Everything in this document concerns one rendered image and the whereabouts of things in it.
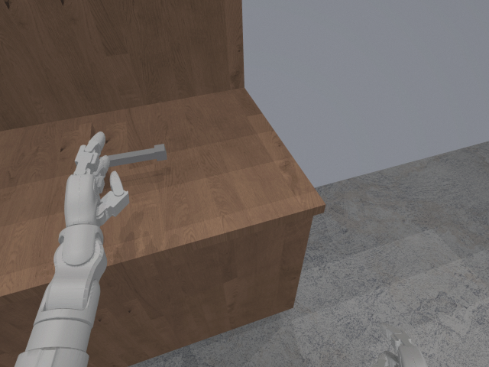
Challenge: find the robot left hand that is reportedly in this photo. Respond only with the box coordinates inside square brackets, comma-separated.
[64, 132, 130, 228]

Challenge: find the tap lever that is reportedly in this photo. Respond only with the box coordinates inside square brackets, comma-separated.
[100, 144, 167, 167]

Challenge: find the robot left forearm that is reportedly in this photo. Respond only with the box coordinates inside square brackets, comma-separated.
[15, 224, 107, 367]

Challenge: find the robot right hand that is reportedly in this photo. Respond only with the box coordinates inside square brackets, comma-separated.
[372, 323, 428, 367]

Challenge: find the counter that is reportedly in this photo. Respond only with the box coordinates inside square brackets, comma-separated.
[0, 0, 326, 367]

